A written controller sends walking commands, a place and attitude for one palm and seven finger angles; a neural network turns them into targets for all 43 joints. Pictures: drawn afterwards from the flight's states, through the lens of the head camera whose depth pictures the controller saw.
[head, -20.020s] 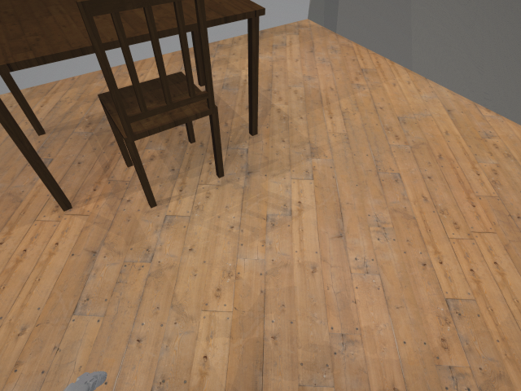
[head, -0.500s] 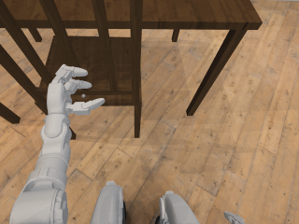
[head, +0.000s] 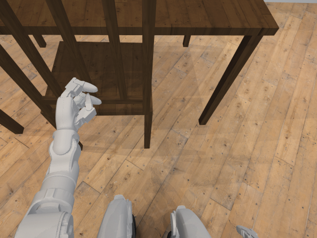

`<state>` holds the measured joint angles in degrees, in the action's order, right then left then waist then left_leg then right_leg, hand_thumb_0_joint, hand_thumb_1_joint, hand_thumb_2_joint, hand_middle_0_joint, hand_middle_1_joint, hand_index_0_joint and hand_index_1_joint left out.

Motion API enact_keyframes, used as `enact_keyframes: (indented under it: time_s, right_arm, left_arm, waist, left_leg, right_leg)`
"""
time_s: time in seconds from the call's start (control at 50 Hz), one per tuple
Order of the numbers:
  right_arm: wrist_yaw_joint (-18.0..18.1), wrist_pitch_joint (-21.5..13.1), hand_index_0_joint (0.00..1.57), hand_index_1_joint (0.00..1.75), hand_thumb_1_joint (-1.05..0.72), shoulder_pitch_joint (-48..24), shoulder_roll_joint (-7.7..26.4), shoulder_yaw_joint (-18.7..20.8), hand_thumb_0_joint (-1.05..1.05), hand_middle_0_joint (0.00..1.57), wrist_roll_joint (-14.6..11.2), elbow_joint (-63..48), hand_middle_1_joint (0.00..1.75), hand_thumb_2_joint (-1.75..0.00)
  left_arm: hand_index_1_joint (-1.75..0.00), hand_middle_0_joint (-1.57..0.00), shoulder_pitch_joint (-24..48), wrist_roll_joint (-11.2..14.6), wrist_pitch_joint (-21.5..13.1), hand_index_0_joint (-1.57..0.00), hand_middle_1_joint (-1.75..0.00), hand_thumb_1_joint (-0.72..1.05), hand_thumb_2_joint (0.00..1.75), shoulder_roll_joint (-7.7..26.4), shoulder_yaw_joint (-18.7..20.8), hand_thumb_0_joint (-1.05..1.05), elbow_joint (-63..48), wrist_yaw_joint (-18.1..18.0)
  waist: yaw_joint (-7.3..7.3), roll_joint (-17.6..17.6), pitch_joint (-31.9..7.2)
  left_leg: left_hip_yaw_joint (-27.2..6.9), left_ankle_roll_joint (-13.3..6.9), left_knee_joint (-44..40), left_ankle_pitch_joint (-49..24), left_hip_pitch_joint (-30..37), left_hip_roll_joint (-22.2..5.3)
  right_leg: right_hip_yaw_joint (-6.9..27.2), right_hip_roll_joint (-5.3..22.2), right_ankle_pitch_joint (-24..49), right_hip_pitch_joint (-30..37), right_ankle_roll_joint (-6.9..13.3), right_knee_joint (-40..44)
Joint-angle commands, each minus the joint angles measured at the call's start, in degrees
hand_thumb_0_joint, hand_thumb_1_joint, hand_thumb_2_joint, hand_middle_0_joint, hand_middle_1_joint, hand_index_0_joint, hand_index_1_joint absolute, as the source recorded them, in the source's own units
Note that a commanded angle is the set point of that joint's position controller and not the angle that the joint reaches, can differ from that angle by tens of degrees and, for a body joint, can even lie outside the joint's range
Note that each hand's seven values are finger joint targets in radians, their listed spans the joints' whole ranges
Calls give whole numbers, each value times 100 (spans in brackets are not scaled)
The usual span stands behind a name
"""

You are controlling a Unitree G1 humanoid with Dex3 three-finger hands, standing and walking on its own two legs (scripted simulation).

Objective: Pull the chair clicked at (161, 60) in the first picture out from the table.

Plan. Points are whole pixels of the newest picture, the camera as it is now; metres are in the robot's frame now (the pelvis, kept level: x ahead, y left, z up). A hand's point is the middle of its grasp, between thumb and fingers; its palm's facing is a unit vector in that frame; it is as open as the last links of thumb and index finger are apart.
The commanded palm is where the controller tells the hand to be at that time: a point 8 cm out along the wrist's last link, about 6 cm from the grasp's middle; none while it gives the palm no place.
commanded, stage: hook a spindle and tug to test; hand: left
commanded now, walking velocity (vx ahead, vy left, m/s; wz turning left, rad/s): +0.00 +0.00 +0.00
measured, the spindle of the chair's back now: (77, 59) +0.56 +0.21 +0.05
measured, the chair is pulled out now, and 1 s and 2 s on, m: -0.08 -0.08 -0.08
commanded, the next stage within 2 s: open the thumb and straighten the fingers in 0.36 s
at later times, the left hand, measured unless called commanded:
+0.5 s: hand (91, 119) +0.40 +0.16 +0.03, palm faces +0.05 -1.00 -0.04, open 4.4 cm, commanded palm +0.37 +0.21 +0.02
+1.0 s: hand (91, 117) +0.41 +0.16 +0.02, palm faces +0.05 -1.00 -0.05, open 14.9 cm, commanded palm +0.38 +0.21 +0.02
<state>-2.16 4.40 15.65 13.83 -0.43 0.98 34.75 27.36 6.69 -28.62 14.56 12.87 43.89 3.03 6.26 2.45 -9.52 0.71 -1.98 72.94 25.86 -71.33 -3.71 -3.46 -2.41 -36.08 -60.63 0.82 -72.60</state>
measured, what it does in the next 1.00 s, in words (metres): stands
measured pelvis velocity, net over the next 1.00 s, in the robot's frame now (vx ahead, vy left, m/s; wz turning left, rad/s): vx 0.00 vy -0.01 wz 0.00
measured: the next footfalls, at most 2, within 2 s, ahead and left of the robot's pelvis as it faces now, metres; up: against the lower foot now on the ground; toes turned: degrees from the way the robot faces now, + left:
none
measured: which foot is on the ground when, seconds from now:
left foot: down 0.00-1.00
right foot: down 0.00-1.00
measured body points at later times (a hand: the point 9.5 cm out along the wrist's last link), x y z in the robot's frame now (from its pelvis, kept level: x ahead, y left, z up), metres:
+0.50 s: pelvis +0.00 -0.01 +0.00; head +0.11 +0.01 +0.43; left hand +0.39 +0.21 +0.03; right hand +0.11 -0.26 -0.12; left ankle +0.07 +0.10 -0.62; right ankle -0.02 -0.12 -0.62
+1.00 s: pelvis +0.00 -0.01 +0.00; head +0.12 +0.01 +0.43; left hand +0.40 +0.21 +0.03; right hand +0.10 -0.26 -0.12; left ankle +0.07 +0.10 -0.62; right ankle -0.02 -0.12 -0.62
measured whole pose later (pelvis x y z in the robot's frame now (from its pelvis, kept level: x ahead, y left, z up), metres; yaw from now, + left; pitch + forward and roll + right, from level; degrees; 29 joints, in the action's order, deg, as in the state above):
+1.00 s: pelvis +0.00 -0.01 +0.00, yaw +0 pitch +24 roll -4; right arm -1.2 2.8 14.3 14.0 -0.6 0.9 35.0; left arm 22.9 7.2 -28.9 14.8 11.6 39.0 4.0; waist 5.2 2.3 -10.0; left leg 0.4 -1.6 74.1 26.3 -71.8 -3.7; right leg -3.7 -2.5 -36.8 -61.2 1.2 -74.1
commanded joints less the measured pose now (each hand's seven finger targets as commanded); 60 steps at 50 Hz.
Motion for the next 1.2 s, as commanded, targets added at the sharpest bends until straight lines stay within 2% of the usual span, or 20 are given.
enact_keyframes:
  time_s: [0.0,0.14,0.26,0.32,0.36,0.42,0.44,0.48,0.5,0.54,0.64,0.68,0.76,0.94,0.96,1.04,1.08,1.1,1.14,1.18]
  right_arm:
    - [69,-150,20,30,-90,380,917,383,0,20,-28,-533,30,-90]
    - [92,-161,20,30,-90,258,907,362,0,20,-51,-586,30,-90]
    - [153,-232,20,30,-90,187,901,334,0,20,-57,-582,30,-90]
    - [164,-260,20,30,-90,136,895,340,0,20,-53,-572,30,-90]
    - [168,-293,20,30,-90,157,899,339,0,20,-67,-570,30,-90]
    - [176,-307,20,30,-90,153,908,345,0,20,-60,-559,30,-90]
    - [186,-293,20,30,-90,170,911,337,0,20,-67,-520,30,-90]
    - [166,-288,20,30,-90,177,903,332,0,20,-14,-525,30,-90]
    - [146,-284,20,30,-90,138,871,330,0,20,-17,-575,30,-90]
    - [133,-286,20,30,-90,136,880,339,0,20,-23,-596,30,-90]
    - [165,-293,20,30,-90,150,886,346,0,20,-41,-572,30,-90]
    - [190,-309,20,30,-90,174,915,342,0,20,-40,-530,30,-90]
    - [204,-355,20,30,-90,193,904,342,0,20,-34,-522,30,-90]
    - [170,-308,20,30,-90,244,913,361,0,20,-40,-546,30,-90]
    - [191,-309,20,30,-90,275,931,347,0,20,-30,-507,30,-90]
    - [192,-304,20,30,-90,251,893,333,0,20,-17,-492,30,-90]
    - [195,-318,20,30,-90,257,906,339,0,20,-7,-514,30,-90]
    - [172,-323,20,30,-90,248,878,349,0,20,-9,-535,30,-90]
    - [152,-305,20,30,-90,252,904,363,0,20,-13,-545,30,-90]
    - [135,-272,20,30,-90,262,919,359,0,20,-32,-552,30,-90]
  left_arm:
    - [-145,-50,1509,93,-468,-50,-145,90,90,696,8,0,-1508,-79]
    - [-145,-50,1129,69,-468,-50,-145,90,90,670,-37,0,-1447,-67]
    - [-145,-50,1344,138,-550,-50,-145,90,90,751,-30,0,-1597,21]
    - [-145,-50,1310,143,-573,-50,-145,90,90,751,-26,0,-1701,62]
    - [-145,-50,1418,161,-555,-50,-145,90,90,658,-180,0,-1757,112]
    - [-145,-50,1270,173,-470,-50,-145,90,90,703,-117,0,-1745,129]
    - [-145,-50,1106,185,-405,-50,-145,90,90,830,50,0,-1406,140]
    - [-145,-50,1083,-1,-516,-50,-145,66,78,1008,160,0,-1459,21]
    - [-145,-50,1030,1,-525,-50,-145,54,73,818,-1,0,-1522,14]
    - [-145,-50,951,65,-537,-50,-145,30,61,875,95,0,-1589,9]
    - [-145,-50,1160,122,-523,-50,-145,-31,32,854,24,0,-1701,88]
    - [-130,-45,1267,116,-550,-45,-130,-55,20,1054,178,0,-1715,96]
    - [-101,-35,1385,132,-603,-35,-101,-55,20,973,71,0,-1870,117]
    - [-36,-13,957,110,-361,-13,-36,-55,20,887,91,0,-1657,56]
    - [-29,-10,1292,114,-371,-10,-29,-55,20,1025,182,0,-1614,25]
    - [0,0,1316,66,-434,0,0,-55,20,1052,280,0,-1408,-19]
    - [0,0,1373,41,-537,0,0,-55,20,1090,261,0,-1651,-14]
    - [0,0,1286,61,-544,0,0,-55,20,901,113,0,-1739,4]
    - [0,0,1050,75,-536,0,0,-55,20,969,144,0,-1837,45]
    - [0,0,911,67,-457,0,0,-55,20,860,20,0,-1693,94]
  waist:
    - [0,336,-2628]
    - [-54,78,-2182]
    - [12,156,-2240]
    - [-54,322,-2385]
    - [24,409,-2376]
    - [-49,377,-2509]
    - [-41,139,-2266]
    - [-95,137,-2310]
    - [-105,246,-2334]
    - [-156,215,-2375]
    - [-43,99,-2393]
    - [-44,183,-2453]
    - [-30,415,-2514]
    - [-100,152,-2506]
    - [-7,160,-2431]
    - [-42,72,-2330]
    - [-100,341,-2595]
    - [-98,444,-2667]
    - [-156,521,-2737]
    - [-90,356,-2598]
  left_leg:
    - [-500,68,-723,-1666,3511,116]
    - [-433,46,-774,-1204,3100,163]
    - [-433,21,-692,-1114,3084,162]
    - [-428,40,-679,-1123,3171,168]
    - [-464,37,-671,-1128,3267,152]
    - [-459,36,-658,-1246,3274,159]
    - [-421,26,-636,-1151,3024,165]
    - [-402,10,-541,-1234,2891,165]
    - [-368,15,-546,-1210,2865,181]
    - [-340,26,-558,-1192,2818,194]
    - [-306,-12,-503,-1138,2698,194]
    - [-321,-6,-473,-1183,2733,180]
    - [-375,11,-505,-1233,2953,165]
    - [-406,27,-589,-1393,3023,152]
    - [-411,9,-536,-1395,2960,144]
    - [-360,9,-514,-1162,2713,172]
    - [-381,33,-522,-1436,2999,160]
    - [-384,44,-538,-1540,3172,159]
    - [-402,71,-577,-1710,3334,134]
    - [-415,57,-599,-1627,3242,130]
  right_leg:
    - [47,-71,1900,-31,88,1110]
    - [89,-45,1638,73,77,1201]
    - [152,-39,1581,28,73,1177]
    - [152,-30,1557,21,77,1166]
    - [151,-35,1539,-99,85,1144]
    - [149,-34,1643,13,85,1146]
    - [164,-39,1621,56,71,1187]
    - [181,-46,1683,-36,62,1062]
    - [187,-34,1677,-8,62,1058]
    - [207,-45,1703,162,67,1088]
    - [268,-41,1762,232,31,1128]
    - [274,-40,1778,162,37,1084]
    - [231,-52,1696,9,64,1049]
    - [140,-60,1815,67,62,1062]
    - [151,-64,1840,-10,52,1045]
    - [193,-62,1666,57,41,1076]
    - [184,-56,1852,37,65,994]
    - [154,-62,1915,16,74,1000]
    - [130,-73,2022,71,96,1004]
    - [108,-72,1956,11,81,1034]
